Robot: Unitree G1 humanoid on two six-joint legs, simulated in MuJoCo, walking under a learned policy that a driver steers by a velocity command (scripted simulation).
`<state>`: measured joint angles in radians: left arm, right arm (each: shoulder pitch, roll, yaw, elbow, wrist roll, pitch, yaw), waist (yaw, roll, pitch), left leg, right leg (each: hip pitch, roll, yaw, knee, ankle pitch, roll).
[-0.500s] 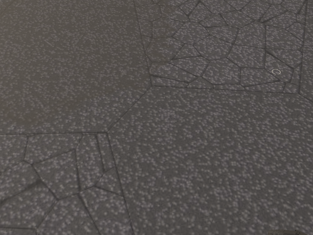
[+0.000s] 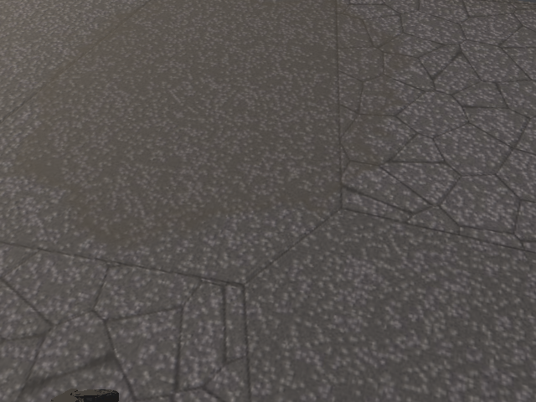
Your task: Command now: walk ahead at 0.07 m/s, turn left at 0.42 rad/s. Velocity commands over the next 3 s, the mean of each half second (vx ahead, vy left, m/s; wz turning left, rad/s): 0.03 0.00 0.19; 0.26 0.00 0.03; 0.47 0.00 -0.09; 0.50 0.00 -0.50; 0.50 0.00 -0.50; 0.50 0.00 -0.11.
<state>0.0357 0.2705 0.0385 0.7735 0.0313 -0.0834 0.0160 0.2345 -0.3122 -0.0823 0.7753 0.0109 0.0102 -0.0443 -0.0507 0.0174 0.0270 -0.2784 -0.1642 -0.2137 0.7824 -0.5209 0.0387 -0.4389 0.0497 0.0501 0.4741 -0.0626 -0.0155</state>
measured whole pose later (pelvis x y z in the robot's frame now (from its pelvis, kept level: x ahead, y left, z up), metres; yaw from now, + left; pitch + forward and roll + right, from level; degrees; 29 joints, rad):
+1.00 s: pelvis +0.18 -0.02 +0.02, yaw +3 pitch +0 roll +1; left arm 0.32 0.26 0.03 0.96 0.00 -0.10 -0.03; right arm 0.25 -0.30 -0.07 0.82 0.02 -0.08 0.00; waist 0.03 0.03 0.00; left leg -0.50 0.06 -0.01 1.06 -0.26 0.04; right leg -0.11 0.03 -0.04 0.34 -0.24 -0.06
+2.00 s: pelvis +0.73 -0.03 +0.00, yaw -18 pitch +1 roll +0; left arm 0.20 0.29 0.08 0.74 -0.01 -0.06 -0.04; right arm 0.21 -0.29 -0.05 0.83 0.02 -0.12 0.00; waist 0.00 0.01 0.07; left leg -0.37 0.04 -0.01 1.22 -0.41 0.01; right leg -0.38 0.08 -0.02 0.53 -0.18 -0.10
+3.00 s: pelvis +1.21 -0.27 +0.01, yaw -34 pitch +2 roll +0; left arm 0.22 0.27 0.05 0.69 0.00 -0.07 -0.03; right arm 0.28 -0.31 -0.04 0.85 0.02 -0.09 0.02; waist -0.01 0.03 0.01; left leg -0.45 0.06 -0.01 1.13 -0.36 0.02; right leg -0.31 0.04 -0.04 0.44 -0.17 -0.06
